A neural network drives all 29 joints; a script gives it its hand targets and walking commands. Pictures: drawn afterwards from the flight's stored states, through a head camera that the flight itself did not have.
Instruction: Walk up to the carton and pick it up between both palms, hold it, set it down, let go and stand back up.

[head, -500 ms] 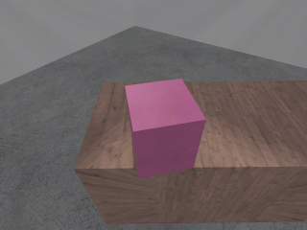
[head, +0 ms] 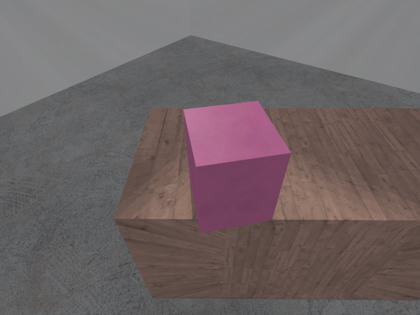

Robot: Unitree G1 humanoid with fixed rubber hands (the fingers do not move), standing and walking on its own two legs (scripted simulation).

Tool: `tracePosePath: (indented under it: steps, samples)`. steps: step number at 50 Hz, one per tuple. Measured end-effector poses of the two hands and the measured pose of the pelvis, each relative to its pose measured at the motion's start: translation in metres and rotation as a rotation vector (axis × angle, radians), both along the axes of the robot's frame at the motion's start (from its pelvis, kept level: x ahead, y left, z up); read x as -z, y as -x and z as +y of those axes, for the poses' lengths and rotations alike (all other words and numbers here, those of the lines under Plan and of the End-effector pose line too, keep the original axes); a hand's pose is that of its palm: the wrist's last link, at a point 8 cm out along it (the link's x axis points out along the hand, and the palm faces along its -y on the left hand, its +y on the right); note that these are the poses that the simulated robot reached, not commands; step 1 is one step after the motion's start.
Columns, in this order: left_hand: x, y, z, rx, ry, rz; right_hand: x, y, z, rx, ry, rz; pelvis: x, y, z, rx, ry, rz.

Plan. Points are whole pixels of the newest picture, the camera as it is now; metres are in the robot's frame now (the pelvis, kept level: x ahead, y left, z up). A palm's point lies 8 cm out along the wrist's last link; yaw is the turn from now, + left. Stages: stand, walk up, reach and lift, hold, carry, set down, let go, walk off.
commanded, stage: stand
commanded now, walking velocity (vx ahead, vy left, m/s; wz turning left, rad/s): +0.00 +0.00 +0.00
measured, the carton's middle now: (229, 166) +0.50 -0.03 +0.00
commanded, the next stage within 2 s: none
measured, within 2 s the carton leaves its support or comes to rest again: neither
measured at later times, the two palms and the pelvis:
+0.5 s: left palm out of the picture -0.01 +0.23 -0.14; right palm out of the picture +0.00 -0.25 -0.13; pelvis +0.00 +0.00 +0.00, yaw +0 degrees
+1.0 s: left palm out of the picture +0.02 +0.22 -0.14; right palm out of the picture +0.01 -0.25 -0.13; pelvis +0.02 -0.01 +0.00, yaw -1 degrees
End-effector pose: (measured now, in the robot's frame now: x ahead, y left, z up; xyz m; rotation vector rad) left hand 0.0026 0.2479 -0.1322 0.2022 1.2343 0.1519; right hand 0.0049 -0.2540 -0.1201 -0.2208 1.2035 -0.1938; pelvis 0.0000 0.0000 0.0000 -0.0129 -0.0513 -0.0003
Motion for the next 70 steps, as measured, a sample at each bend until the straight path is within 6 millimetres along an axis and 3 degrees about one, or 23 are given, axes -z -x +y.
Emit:
tracePosePath:
  steps: [6,13,43,70]
  samples:
    - [0.002,0.016,-0.001,-0.017,0.001,0.041,0.002,0.002,0.002,0.004,-0.003,0.009,0.000,0.002,0.001,0.000,0.000,0.002]
    - [0.004,0.021,-0.005,-0.024,0.007,0.064,0.005,0.003,0.003,0.018,-0.007,0.022,0.001,0.001,0.000,0.002,-0.001,0.005]
    - [0.004,-0.012,-0.021,-0.030,0.013,0.064,0.010,-0.004,0.005,0.056,-0.032,0.080,-0.002,-0.017,-0.009,0.008,-0.005,0.019]
    - [0.005,-0.013,-0.026,-0.042,0.016,0.103,0.013,-0.010,0.009,0.055,-0.040,0.114,-0.003,-0.027,-0.010,0.007,-0.005,0.020]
